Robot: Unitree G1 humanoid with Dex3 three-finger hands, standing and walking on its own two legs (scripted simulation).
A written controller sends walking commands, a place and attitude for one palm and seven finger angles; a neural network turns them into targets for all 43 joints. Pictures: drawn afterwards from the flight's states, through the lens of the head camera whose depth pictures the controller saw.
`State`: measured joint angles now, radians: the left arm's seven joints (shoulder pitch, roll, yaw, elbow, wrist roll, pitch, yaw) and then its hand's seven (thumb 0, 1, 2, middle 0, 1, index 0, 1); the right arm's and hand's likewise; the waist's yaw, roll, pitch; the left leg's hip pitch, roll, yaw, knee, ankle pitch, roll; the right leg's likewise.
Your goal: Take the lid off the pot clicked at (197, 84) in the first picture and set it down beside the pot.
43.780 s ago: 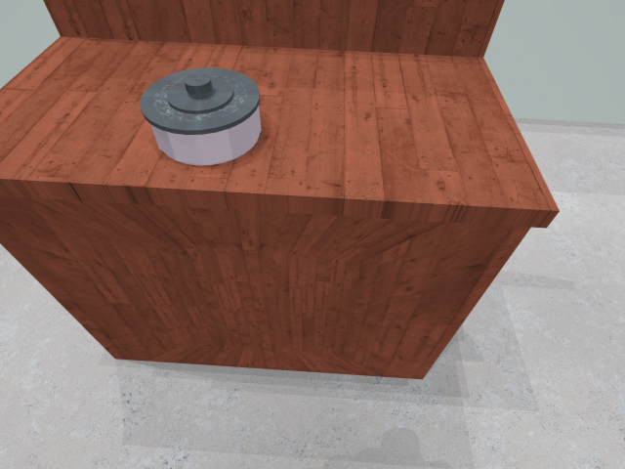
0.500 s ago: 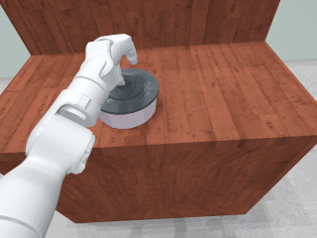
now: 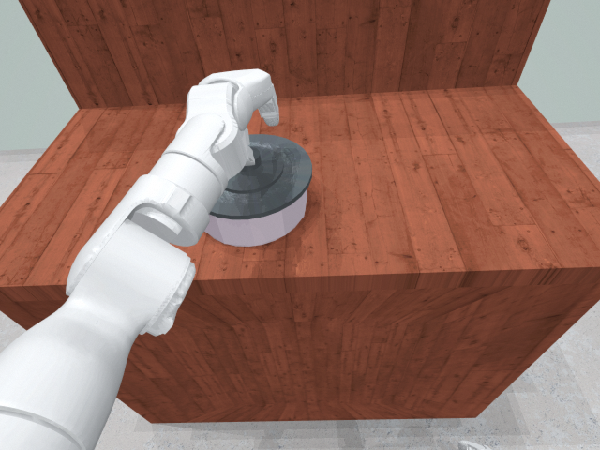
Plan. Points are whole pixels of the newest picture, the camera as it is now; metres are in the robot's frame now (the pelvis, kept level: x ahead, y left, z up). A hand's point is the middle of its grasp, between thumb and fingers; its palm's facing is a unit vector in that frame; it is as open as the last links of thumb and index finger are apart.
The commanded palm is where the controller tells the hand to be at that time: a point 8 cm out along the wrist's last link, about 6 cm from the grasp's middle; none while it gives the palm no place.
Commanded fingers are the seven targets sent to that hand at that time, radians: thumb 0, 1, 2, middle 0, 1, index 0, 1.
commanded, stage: move the open hand above the knob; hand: left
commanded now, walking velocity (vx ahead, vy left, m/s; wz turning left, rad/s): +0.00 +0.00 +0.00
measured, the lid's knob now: (246, 158) +0.49 +0.08 +0.15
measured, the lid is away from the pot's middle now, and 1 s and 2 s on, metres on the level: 0.01 0.01 0.01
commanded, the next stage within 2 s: none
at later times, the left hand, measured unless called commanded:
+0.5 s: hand (251, 137) +0.45 +0.06 +0.21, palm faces -0.27 -0.02 -0.96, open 10.4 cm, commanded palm +0.45 +0.06 +0.27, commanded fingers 0.00 -0.23 1.19 -0.78 -0.08 -0.78 -0.08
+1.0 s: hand (241, 139) +0.46 +0.07 +0.21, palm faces -0.29 -0.04 -0.95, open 10.3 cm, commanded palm +0.45 +0.07 +0.27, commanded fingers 0.00 -0.23 1.19 -0.78 -0.08 -0.78 -0.08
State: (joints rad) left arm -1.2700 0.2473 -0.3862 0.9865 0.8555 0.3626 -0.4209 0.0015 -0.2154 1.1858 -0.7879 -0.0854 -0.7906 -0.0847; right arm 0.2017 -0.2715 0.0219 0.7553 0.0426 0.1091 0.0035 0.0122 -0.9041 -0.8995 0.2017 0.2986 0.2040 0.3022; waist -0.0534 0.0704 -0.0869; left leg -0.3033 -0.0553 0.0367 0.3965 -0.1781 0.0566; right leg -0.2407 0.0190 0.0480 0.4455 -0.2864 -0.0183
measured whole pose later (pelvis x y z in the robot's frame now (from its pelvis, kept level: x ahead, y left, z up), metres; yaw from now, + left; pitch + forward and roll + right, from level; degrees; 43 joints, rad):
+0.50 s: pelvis +0.00 -0.01 +0.00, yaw +0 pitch +4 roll +1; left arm -1.23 0.28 -0.39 0.92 0.85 0.34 -0.44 0.00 -0.22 1.19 -0.79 -0.09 -0.79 -0.08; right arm 0.22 -0.29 0.02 0.75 0.04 0.11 -0.01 0.01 -0.90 -0.90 0.20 0.30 0.20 0.30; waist -0.05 0.07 -0.08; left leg -0.28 -0.04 0.04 0.39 -0.17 0.04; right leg -0.23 0.03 0.05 0.45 -0.28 -0.03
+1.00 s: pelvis +0.00 -0.01 +0.00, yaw +0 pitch +4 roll +1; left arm -1.23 0.30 -0.37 0.93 0.84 0.32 -0.45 0.00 -0.22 1.19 -0.79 -0.09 -0.79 -0.08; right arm 0.20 -0.28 0.02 0.75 0.04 0.11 -0.02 0.01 -0.90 -0.90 0.20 0.30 0.20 0.30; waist -0.06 0.07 -0.07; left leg -0.29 -0.04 0.03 0.39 -0.17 0.05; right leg -0.22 0.03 0.05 0.44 -0.28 -0.03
